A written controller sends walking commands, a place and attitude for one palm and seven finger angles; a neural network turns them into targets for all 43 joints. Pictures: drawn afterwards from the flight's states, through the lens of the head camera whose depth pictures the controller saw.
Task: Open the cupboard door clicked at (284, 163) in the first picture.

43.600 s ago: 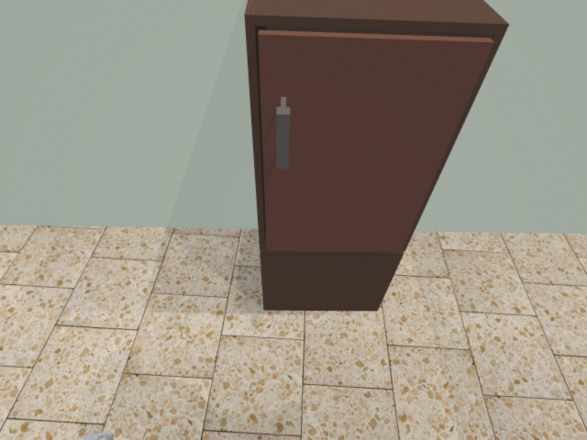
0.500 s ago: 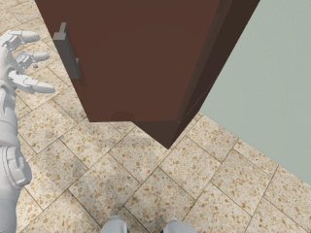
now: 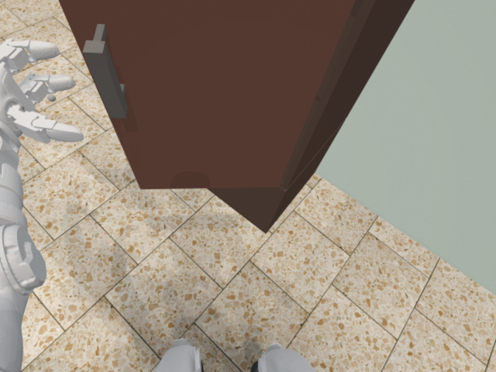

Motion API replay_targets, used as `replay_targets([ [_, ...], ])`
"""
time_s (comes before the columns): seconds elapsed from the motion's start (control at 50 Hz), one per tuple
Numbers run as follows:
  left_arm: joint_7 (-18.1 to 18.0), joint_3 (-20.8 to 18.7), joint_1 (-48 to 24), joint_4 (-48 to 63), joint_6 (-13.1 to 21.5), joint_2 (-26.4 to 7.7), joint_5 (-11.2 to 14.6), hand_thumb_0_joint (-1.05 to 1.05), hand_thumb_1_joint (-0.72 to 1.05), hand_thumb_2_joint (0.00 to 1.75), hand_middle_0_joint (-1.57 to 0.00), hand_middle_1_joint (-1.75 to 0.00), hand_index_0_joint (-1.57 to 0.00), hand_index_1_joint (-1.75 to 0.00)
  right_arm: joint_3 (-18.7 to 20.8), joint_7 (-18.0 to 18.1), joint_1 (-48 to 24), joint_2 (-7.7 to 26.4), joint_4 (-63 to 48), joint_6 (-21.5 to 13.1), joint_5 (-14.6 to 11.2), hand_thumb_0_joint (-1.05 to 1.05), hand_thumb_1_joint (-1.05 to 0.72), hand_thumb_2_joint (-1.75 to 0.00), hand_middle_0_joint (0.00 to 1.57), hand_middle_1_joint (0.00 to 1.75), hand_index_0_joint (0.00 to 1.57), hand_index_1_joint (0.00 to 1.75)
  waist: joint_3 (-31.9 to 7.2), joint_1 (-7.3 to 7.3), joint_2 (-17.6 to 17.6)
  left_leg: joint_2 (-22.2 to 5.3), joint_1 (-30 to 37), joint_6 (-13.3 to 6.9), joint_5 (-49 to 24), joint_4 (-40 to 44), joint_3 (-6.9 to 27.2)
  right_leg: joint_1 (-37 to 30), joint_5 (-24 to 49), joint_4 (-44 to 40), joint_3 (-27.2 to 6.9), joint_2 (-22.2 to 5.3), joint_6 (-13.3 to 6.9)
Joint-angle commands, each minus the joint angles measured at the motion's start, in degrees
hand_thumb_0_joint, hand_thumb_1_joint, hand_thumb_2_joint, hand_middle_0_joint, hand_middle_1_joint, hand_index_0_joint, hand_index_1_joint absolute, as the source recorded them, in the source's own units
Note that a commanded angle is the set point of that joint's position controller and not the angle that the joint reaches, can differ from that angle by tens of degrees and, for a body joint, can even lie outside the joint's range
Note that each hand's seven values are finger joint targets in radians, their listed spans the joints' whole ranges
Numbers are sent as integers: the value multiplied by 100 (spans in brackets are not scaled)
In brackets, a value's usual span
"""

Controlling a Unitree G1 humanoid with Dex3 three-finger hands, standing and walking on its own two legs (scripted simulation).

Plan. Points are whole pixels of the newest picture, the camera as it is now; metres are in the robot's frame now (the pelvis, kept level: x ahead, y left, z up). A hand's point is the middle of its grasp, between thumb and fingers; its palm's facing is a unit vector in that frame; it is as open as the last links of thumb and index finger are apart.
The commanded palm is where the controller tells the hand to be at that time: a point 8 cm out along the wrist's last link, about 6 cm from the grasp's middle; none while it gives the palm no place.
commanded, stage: slide the fingers in behind the handle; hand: left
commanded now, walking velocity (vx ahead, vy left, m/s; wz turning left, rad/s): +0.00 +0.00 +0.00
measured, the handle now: (110, 73) +0.55 +0.18 +0.11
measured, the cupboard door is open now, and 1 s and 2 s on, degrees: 42 42 42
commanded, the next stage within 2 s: close the thumb around the handle in 1.60 s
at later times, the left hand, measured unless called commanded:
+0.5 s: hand (75, 94) +0.51 +0.22 +0.11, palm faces +0.01 -1.00 +0.02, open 14.0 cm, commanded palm +0.49 +0.26 +0.11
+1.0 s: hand (110, 96) +0.50 +0.17 +0.12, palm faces +0.01 -1.00 -0.01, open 14.0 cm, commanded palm +0.48 +0.22 +0.11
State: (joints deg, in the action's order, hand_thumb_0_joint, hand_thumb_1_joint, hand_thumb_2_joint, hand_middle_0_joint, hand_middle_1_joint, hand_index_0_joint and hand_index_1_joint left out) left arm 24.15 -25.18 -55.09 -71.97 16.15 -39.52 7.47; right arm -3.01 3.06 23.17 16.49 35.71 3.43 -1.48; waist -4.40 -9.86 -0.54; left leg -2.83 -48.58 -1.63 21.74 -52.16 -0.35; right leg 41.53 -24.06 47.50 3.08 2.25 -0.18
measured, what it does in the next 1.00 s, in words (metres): stands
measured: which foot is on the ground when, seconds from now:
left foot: down 0.00-1.00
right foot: down 0.00-1.00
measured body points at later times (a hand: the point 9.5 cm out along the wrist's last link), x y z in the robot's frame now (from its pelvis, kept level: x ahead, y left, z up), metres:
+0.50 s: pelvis +0.00 +0.01 +0.00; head +0.11 +0.03 +0.44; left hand +0.50 +0.28 +0.11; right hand +0.00 -0.26 -0.10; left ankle +0.03 +0.10 -0.69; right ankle -0.02 -0.12 -0.69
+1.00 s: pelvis +0.00 -0.01 +0.00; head +0.09 +0.00 +0.44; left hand +0.49 +0.23 +0.12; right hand +0.01 -0.28 -0.11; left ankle +0.03 +0.10 -0.69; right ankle -0.02 -0.12 -0.69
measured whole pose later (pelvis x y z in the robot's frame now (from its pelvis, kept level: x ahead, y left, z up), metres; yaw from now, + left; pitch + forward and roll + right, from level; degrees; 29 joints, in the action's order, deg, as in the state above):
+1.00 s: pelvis +0.00 -0.01 +0.00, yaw +0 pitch +16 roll -2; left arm 13.0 -20.2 -53.0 -67.0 18.5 -27.8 6.3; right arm -1.6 0.6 23.3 15.6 36.1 2.2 -0.6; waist -5.1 -9.1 -1.7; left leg -2.8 -46.4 -0.9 21.6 -51.6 -0.7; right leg 40.3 -24.7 48.7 2.6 2.2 -0.9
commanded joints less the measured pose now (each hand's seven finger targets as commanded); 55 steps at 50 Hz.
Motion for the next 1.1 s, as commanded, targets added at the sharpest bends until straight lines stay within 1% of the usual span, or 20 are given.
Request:
replay_targets([
  [0.0, -37, -262, -2677, 1348, 473, -1814, 39, 0, -50, 30, -30, -120, -30, -120, 423, 88, 992, 1140, -256, -97, 29, 0, -90, -90, 20, 30, 20, 30, -2669, -37, -1058, 77, 2692, -49, -2086, 336, 365, -25, 1764, -487, -149, 154, -59],
  [0.08, -7, -254, -2441, 1388, 450, -1632, 115, 0, -50, 30, -30, -120, -30, -120, 448, 56, 1061, 1121, -298, -85, 50, 0, -90, -90, 20, 30, 20, 30, -2774, 19, -990, 70, 2780, -44, -2296, 327, 377, -116, 1896, -445, -88, 185, -83],
  [0.1, -16, -384, -2427, 1492, 456, -1779, 104, 0, -50, 30, -30, -120, -30, -120, 474, 51, 1049, 1146, -302, -75, 45, 0, -90, -90, 20, 30, 20, 30, -2938, 56, -1036, 45, 2911, -27, -2384, 320, 376, -106, 1965, -440, -100, 184, -64],
  [0.14, -29, -218, -2313, 1651, 433, -1496, 105, 0, -50, 30, -30, -120, -30, -120, 487, 14, 1037, 1105, -329, -55, 51, 0, -90, -90, 20, 30, 20, 30, -2912, 88, -1200, 31, 3056, 9, -2535, 337, 402, 3, 1945, -432, -48, 194, -80],
  [0.18, -96, -2, -2366, 1674, 398, -1118, 151, 0, -50, 30, -30, -120, -30, -120, 495, -7, 1047, 1066, -305, -47, 62, 0, -90, -90, 20, 30, 20, 30, -2659, 8, -1171, 23, 3101, -2, -2505, 349, 423, 156, 1827, -471, -8, 208, -95],
  [0.26, -298, 31, -2341, 1624, 304, -995, 119, 0, -50, 30, -30, -120, -30, -120, 517, -24, 1040, 1081, -283, -42, 66, 0, -90, -90, 20, 30, 20, 30, -2457, -7, -926, 7, 2969, 4, -2245, 453, 450, 193, 1644, -520, 11, 200, -79],
  [0.3, -419, -23, -2534, 1693, 346, -1047, 64, 0, -50, 30, -30, -120, -30, -120, 514, -36, 1049, 1086, -253, -62, 78, 0, -90, -90, 20, 30, 20, 30, -2460, -11, -1041, 6, 3049, 20, -2247, 449, 475, 288, 1597, -511, 5, 192, -86],
  [0.32, -457, 99, -2519, 1657, 353, -884, 55, 0, -50, 30, -30, -120, -30, -120, 512, -51, 1041, 1064, -240, -74, 88, 0, -90, -90, 20, 30, 20, 30, -2436, -37, -1024, 13, 3048, 25, -2197, 461, 486, 290, 1540, -517, 16, 192, -90],
  [0.34, -515, -98, -2466, 1669, 390, -1091, 29, 0, -50, 30, -30, -120, -30, -120, 520, -45, 1073, 1083, -248, -77, 97, 0, -90, -90, 20, 30, 20, 30, -2499, 28, -898, 2, 3016, 28, -2187, 473, 507, 206, 1539, -497, 15, 191, -97],
  [0.4, -616, 66, -2643, 1970, 528, -845, -7, 0, -50, 30, -30, -120, -30, -120, 525, -77, 1026, 1033, -260, -119, 102, 0, -90, -90, 20, 30, 20, 30, -2789, 22, -1176, -5, 3332, 60, -2485, 428, 518, 248, 1667, -440, 11, 193, -104],
  [0.42, -628, 207, -2518, 1895, 523, -600, 13, 0, -50, 30, -30, -120, -30, -120, 529, -97, 1008, 1004, -260, -125, 112, 0, -90, -90, 20, 30, 20, 30, -2747, 14, -1103, -2, 3333, 69, -2455, 429, 533, 267, 1620, -450, 36, 195, -104],
  [0.48, -708, 123, -2513, 1719, 488, -665, 32, 0, -50, 30, -30, -120, -30, -120, 510, -101, 1024, 1023, -241, -121, 113, 0, -90, -90, 20, 30, 20, 30, -2498, 4, -837, 26, 3042, 24, -2302, 459, 494, 96, 1652, -464, 29, 199, -109],
  [0.5, -709, 203, -2546, 1823, 502, -557, -4, 0, -50, 30, -30, -120, -30, -120, 529, -114, 988, 1021, -267, -134, 95, 0, -90, -90, 20, 30, 20, 30, -2668, 0, -909, 26, 3155, 31, -2344, 448, 469, 139, 1715, -464, 2, 195, -86],
  [0.66, -798, 592, -2534, 1895, 524, 47, 71, 0, -50, 30, -30, -120, -30, -120, 551, -146, 868, 948, -194, -172, 86, 0, -90, -90, 20, 30, 20, 30, -2448, -49, -852, 42, 3158, 28, -2082, 471, 475, 189, 1580, -522, 6, 186, -99],
  [0.76, -1040, 398, -2675, 1601, 430, -223, -46, 0, -50, 30, -30, -120, -30, -120, 520, -136, 878, 962, -177, -190, 93, 0, -90, -90, 20, 30, 20, 30, -2212, -44, -611, 96, 2670, -14, -1729, 505, 412, 14, 1514, -526, -50, 141, -76],
  [0.82, -1178, 223, -2676, 1817, 563, -399, -113, 0, -50, 30, -30, -120, -30, -120, 521, -143, 873, 935, -221, -224, 119, 0, -90, -90, 20, 30, 20, 30, -2645, 41, -745, 123, 2808, -17, -2003, 419, 369, -180, 1789, -456, -97, 130, -75],
  [0.88, -1163, 301, -2537, 1947, 703, -265, -104, 0, -50, 30, -30, -120, -30, -120, 520, -175, 867, 906, -261, -240, 118, 0, -90, -90, 20, 30, 20, 30, -2775, 69, -715, 150, 2807, -30, -2153, 381, 332, -384, 2015, -416, -101, 157, -86],
  [0.94, -1104, 478, -2464, 1686, 586, -28, -47, 0, -50, 30, -30, -120, -30, -120, 521, -172, 815, 900, -258, -209, 71, 0, -90, -90, 20, 30, 20, 30, -2410, -18, -511, 155, 2540, -56, -1785, 439, 242, -358, 1912, -534, -148, 142, -34],
  [1.02, -1160, 163, -2510, 1528, 463, -491, -51, 0, -50, 30, -30, -120, -30, -120, 503, -110, 842, 940, -264, -197, 60, 0, -90, -90, 20, 30, 20, 30, -2313, 0, -268, 193, 2118, -109, -1486, 487, 172, -656, 1885, -610, -247, 108, -3],
  [1.08, -1174, 480, -2772, 1882, 625, -72, -42, 0, -50, 30, -30, -120, -30, -120, 500, -125, 848, 864, -267, -257, 84, 0, -90, -90, 20, 30, 20, 30, -2486, -62, -598, 213, 2394, -103, -1678, 434, 177, -553, 2001, -565, -239, 118, -21],
])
